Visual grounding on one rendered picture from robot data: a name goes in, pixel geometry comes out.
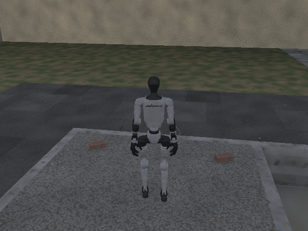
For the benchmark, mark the right robot upper arm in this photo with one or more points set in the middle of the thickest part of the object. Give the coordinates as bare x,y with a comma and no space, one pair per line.
170,110

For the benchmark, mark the robot right forearm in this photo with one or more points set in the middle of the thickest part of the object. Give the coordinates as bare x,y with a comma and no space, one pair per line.
172,129

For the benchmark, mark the robot right hand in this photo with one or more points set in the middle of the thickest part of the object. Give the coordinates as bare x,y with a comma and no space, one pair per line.
175,147

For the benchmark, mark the robot left forearm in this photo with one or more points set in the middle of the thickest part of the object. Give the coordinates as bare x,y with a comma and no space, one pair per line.
135,130

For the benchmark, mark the robot right shin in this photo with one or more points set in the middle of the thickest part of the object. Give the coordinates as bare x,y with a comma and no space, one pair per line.
164,178

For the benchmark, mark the robot left hand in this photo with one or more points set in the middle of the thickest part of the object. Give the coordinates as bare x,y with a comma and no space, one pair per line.
132,148

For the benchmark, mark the humanoid robot torso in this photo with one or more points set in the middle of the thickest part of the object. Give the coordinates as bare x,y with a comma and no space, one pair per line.
153,112

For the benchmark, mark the left robot upper arm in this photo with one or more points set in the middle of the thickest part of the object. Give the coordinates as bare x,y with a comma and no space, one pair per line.
137,110

